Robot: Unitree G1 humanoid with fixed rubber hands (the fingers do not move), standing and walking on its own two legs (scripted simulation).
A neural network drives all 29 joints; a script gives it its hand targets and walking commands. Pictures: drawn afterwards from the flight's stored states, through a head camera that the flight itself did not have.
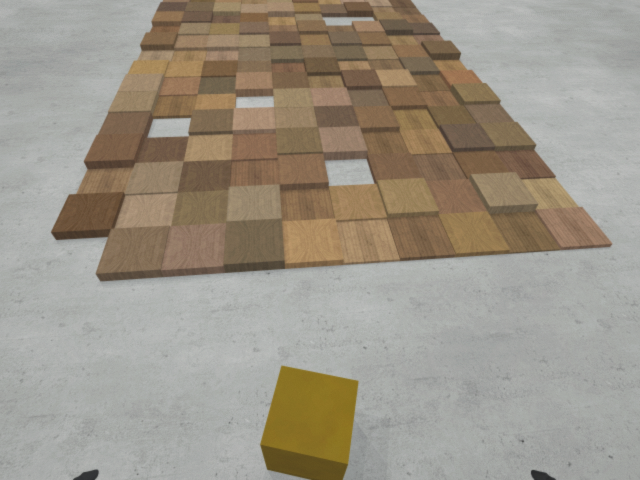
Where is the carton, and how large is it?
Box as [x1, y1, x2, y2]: [260, 365, 358, 479]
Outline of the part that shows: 281,365 260,443 267,469 310,479 342,479 348,460 358,381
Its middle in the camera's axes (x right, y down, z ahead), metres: -0.02 +0.51 +1.07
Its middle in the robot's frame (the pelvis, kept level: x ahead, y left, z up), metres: +0.39 +0.00 -0.66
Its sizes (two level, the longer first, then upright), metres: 0.210 0.200 0.250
